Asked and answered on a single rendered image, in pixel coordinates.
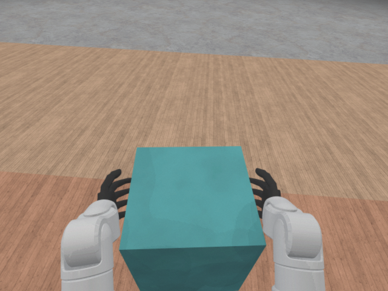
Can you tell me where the left robot hand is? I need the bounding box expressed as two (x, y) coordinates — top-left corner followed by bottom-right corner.
(97, 169), (132, 219)

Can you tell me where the carton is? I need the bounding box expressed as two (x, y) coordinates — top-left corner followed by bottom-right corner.
(119, 146), (266, 291)

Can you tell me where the robot left forearm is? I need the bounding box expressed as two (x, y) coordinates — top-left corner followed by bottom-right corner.
(61, 199), (121, 291)

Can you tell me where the robot right forearm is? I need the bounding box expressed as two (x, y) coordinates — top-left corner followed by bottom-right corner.
(262, 196), (326, 291)

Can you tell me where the right robot hand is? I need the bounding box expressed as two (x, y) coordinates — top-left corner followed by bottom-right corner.
(249, 168), (281, 219)

